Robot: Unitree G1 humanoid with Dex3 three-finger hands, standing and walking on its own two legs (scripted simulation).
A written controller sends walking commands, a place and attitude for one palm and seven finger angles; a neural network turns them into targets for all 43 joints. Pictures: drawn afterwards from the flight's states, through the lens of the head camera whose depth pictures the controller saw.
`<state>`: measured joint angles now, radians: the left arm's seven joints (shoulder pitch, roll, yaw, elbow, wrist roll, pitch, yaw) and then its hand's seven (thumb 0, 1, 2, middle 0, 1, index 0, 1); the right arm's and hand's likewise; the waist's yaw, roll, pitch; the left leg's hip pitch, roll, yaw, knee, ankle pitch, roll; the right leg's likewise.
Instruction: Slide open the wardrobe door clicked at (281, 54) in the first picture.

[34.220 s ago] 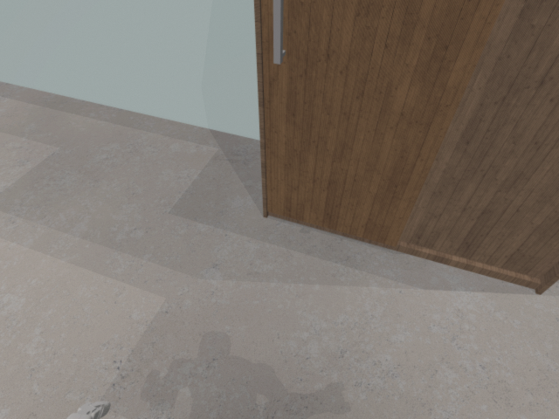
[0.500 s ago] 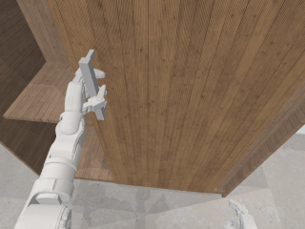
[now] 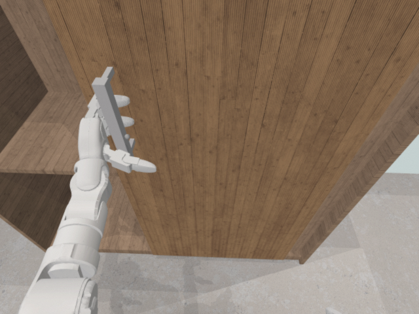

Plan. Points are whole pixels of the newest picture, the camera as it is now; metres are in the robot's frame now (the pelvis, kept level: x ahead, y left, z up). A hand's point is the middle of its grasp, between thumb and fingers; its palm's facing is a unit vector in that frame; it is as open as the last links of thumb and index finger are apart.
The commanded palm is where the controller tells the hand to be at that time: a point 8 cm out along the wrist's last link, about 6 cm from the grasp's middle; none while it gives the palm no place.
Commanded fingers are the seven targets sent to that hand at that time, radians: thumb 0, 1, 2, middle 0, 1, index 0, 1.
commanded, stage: loosen the grip on the handle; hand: left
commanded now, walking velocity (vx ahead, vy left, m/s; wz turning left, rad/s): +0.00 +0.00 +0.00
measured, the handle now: (119, 119) +0.45 +0.20 +0.14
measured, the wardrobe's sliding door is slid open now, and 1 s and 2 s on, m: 0.49 0.49 0.49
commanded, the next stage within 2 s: slip the hand off the handle in 0.02 s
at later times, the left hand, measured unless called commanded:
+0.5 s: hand (104, 143) +0.39 +0.21 +0.13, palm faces +0.23 -0.97 -0.12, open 14.7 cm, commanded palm +0.35 +0.26 +0.13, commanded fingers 0.00 -0.55 0.20 -0.25 -1.15 -0.25 -1.15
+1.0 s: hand (87, 165) +0.34 +0.23 +0.13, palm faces +0.23 -0.97 -0.12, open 14.7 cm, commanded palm +0.29 +0.27 +0.13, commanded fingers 0.00 -0.55 0.20 -0.25 -1.15 -0.25 -1.15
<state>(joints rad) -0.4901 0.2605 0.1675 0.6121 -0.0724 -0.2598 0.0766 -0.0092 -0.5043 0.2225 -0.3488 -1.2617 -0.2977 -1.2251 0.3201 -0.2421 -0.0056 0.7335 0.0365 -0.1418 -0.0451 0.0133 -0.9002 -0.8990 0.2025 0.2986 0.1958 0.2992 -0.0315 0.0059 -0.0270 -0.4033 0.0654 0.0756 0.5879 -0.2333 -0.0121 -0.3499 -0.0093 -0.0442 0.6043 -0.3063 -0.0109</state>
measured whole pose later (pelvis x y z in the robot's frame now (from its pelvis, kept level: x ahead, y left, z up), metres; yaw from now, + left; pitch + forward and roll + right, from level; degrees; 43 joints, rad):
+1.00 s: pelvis +0.01 +0.01 +0.00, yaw +0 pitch +2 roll +0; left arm -0.13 0.28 0.24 0.26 -0.15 -0.23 -0.05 -0.02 -0.55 0.20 -0.26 -1.15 -0.25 -1.15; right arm 0.28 -0.25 0.00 0.67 0.04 -0.12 -0.05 0.01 -0.90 -0.90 0.20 0.30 0.20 0.30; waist 0.01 0.03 -0.06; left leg -0.38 0.06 0.07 0.62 -0.28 -0.01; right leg -0.32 -0.02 -0.04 0.62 -0.34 0.00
